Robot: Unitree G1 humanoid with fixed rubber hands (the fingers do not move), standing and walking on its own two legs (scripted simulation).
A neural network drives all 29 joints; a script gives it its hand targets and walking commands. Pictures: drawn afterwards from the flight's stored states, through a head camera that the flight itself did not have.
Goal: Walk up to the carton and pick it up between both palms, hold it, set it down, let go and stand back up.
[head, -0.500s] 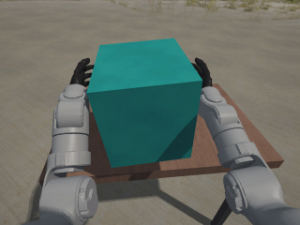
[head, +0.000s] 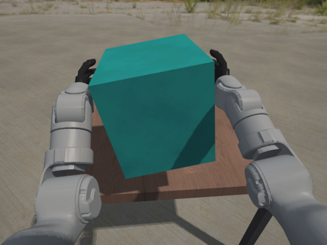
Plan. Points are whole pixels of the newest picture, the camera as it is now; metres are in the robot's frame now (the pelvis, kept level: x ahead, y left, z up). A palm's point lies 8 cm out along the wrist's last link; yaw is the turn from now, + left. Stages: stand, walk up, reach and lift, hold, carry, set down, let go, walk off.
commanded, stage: reach and lift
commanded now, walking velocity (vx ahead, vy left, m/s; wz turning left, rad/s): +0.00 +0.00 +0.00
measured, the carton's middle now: (156, 101) +0.41 -0.01 +0.23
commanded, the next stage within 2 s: hold in 0.26 s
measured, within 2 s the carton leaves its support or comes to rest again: neither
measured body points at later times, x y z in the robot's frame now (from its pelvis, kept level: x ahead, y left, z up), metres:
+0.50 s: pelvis +0.00 +0.00 +0.00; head -0.09 +0.01 +0.44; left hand +0.40 +0.15 +0.30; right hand +0.39 -0.16 +0.33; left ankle +0.01 +0.15 -0.75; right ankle +0.02 -0.15 -0.75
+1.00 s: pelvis +0.00 -0.01 +0.00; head -0.09 +0.01 +0.44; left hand +0.39 +0.16 +0.32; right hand +0.39 -0.16 +0.35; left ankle +0.01 +0.15 -0.75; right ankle +0.02 -0.15 -0.75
